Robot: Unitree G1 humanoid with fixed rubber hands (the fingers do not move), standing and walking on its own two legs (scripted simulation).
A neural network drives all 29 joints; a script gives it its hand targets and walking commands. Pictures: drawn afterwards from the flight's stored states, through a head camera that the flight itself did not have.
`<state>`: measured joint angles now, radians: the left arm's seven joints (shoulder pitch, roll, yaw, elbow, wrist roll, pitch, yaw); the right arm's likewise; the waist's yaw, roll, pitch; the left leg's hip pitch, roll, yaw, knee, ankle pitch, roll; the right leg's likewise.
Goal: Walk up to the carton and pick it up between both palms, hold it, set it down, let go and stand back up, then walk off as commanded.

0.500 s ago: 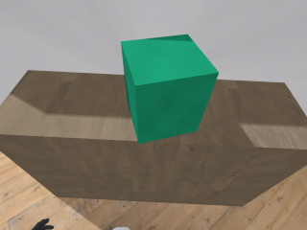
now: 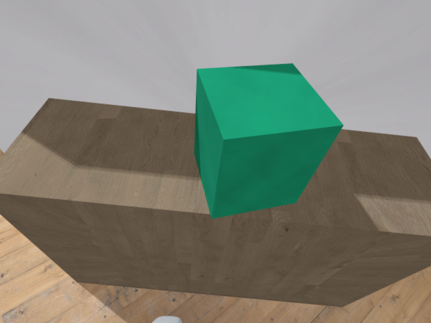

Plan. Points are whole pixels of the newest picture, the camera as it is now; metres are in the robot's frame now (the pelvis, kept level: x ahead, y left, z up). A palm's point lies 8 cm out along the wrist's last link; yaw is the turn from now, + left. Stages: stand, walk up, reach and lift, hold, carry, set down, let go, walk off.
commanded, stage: walk up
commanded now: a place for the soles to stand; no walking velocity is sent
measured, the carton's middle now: (251, 142) +0.46 -0.05 +0.08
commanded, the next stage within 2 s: reach and lift in 1.70 s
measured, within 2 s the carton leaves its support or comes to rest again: neither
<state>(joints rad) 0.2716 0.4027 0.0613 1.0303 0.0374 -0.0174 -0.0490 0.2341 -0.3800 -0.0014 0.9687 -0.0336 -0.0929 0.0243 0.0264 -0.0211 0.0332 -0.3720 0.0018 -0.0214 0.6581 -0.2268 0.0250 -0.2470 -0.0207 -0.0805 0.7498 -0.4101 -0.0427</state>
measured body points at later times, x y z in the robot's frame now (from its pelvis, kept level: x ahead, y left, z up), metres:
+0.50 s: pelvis +0.06 -0.04 +0.00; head +0.09 -0.05 +0.45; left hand +0.16 +0.28 -0.11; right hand +0.14 -0.34 -0.12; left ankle +0.05 +0.09 -0.72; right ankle +0.12 -0.15 -0.72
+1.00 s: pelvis +0.06 -0.04 +0.02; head +0.07 -0.03 +0.47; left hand +0.17 +0.28 -0.11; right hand +0.17 -0.34 -0.10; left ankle +0.06 +0.09 -0.72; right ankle +0.12 -0.15 -0.72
